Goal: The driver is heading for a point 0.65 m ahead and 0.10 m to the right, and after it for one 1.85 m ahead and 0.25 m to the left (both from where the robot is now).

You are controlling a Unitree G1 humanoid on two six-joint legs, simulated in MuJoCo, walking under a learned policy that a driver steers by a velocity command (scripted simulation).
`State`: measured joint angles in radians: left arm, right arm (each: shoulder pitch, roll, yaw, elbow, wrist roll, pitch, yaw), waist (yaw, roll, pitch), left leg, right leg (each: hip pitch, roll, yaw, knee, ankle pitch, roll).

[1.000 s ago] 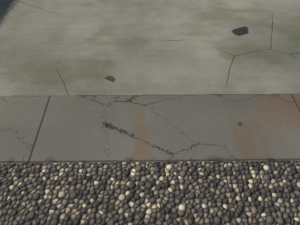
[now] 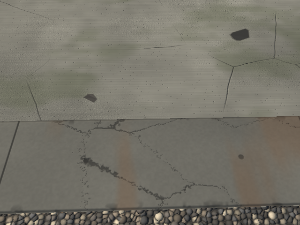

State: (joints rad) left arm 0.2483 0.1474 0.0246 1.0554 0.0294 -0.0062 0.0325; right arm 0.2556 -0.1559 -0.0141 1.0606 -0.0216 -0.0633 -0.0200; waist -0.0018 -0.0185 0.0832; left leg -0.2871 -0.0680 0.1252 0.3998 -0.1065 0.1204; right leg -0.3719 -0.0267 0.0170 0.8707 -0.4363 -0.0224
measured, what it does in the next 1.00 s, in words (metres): walks ahead: right foot, then left foot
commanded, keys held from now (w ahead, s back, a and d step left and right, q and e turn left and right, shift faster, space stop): no key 0.32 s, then w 0.68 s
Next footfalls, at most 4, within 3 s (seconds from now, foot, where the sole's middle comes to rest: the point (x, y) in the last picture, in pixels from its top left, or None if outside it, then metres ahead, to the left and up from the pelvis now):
0.14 right None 0.07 -0.14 -0.77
0.66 left None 0.19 0.09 -0.77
1.12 right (167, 206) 0.54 -0.06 -0.77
1.64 left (139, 164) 0.75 0.07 -0.77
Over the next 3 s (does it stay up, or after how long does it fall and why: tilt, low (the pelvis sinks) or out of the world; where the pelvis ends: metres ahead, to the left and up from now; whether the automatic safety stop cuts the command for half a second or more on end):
stays up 0.60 0.01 0.00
